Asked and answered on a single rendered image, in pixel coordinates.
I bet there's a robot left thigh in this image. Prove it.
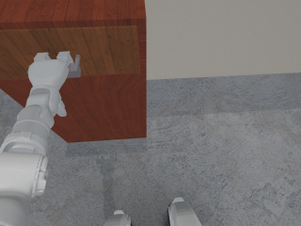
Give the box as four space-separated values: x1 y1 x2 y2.
103 214 131 226

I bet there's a drawer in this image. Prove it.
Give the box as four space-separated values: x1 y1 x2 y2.
0 25 139 80

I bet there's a robot left shin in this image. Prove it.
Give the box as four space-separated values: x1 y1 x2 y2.
114 210 125 215

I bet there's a left robot upper arm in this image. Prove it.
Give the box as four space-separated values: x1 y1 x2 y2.
0 151 49 226

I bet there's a cabinet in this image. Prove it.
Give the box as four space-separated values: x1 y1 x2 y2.
0 0 147 143

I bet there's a robot left forearm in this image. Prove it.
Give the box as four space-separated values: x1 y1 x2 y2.
0 85 60 156

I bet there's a handle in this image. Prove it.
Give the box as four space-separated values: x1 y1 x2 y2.
27 55 82 78

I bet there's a robot left hand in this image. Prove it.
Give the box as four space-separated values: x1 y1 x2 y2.
28 51 74 117

